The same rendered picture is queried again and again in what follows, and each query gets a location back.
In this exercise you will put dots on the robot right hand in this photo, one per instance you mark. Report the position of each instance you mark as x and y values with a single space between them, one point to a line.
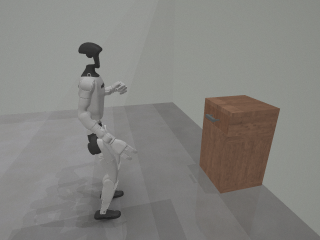
119 146

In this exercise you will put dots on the handle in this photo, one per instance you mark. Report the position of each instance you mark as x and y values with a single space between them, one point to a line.
209 116

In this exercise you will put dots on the drawer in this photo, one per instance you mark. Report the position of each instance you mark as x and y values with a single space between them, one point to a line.
224 119

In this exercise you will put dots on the robot right upper arm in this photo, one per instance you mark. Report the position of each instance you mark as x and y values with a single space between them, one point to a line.
86 88

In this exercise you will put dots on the robot torso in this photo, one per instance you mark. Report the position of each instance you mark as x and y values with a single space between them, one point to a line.
96 107

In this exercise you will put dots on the cabinet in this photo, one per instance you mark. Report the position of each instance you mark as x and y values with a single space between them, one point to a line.
238 160

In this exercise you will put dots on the robot left hand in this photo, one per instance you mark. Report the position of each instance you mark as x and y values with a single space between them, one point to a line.
119 87

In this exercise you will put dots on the robot left forearm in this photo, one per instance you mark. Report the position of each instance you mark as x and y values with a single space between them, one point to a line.
108 91

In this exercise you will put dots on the robot right forearm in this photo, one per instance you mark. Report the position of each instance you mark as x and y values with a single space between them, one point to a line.
96 128

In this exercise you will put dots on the right robot foot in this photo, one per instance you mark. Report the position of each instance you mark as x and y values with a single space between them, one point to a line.
110 214

